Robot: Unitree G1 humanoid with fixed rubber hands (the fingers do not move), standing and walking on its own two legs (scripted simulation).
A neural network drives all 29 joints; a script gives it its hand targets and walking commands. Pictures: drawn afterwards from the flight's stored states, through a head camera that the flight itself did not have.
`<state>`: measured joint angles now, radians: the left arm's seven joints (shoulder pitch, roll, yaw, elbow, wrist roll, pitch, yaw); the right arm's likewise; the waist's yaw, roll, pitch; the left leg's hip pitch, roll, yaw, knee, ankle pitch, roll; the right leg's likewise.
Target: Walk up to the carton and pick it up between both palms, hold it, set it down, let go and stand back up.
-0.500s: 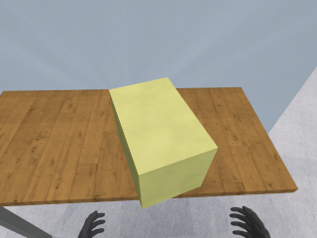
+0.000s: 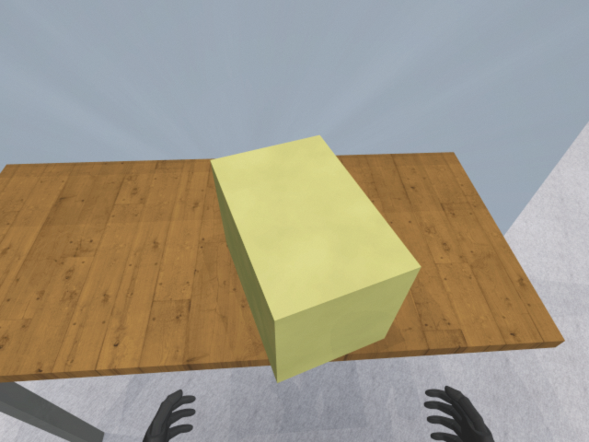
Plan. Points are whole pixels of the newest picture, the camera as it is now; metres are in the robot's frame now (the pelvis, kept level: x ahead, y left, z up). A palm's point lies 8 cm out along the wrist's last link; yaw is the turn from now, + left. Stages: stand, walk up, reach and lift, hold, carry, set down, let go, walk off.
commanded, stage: set down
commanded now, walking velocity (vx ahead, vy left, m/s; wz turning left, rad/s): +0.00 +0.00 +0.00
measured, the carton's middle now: (299, 251) +0.40 +0.02 +0.03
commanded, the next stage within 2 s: let go in 0.48 s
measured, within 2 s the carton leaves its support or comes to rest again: neither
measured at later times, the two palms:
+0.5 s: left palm out of the picture +0.15 +0.22 -0.09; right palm out of the picture +0.15 -0.22 -0.09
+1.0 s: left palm out of the picture +0.15 +0.22 -0.09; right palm out of the picture +0.14 -0.23 -0.10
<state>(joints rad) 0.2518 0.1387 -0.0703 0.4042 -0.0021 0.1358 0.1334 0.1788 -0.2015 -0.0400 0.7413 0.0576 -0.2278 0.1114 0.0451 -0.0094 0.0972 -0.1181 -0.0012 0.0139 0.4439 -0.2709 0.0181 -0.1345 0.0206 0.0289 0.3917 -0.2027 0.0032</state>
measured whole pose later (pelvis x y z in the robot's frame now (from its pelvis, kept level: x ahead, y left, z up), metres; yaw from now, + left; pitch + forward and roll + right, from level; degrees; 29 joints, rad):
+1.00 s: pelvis +0.00 -0.01 +0.00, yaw -1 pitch -4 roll -1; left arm 0.18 0.19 -0.01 0.62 0.01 0.09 0.02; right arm 0.17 -0.18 -0.03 0.83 -0.03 -0.20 0.03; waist 0.01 0.00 0.05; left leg -0.11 0.01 0.02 0.47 -0.29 0.01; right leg -0.13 0.03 0.03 0.43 -0.23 -0.01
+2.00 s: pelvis -0.02 -0.01 +0.00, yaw -1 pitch -5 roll +0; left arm 0.15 0.31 0.00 1.18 0.01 -0.02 0.00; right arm 0.18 -0.32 0.00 1.12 -0.01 -0.02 0.00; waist 0.00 0.00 0.04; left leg -0.08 0.00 0.02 0.37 -0.21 0.01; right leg -0.11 0.02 0.04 0.35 -0.15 0.00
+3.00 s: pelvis +0.00 -0.01 +0.01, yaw -1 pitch -4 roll +0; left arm 0.11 0.31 0.00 1.17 0.00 -0.02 0.00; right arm 0.12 -0.32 0.00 1.16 0.00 -0.01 0.00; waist -0.01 0.00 0.08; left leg -0.05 0.01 0.03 0.34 -0.22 0.00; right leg -0.10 0.03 0.05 0.33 -0.17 -0.01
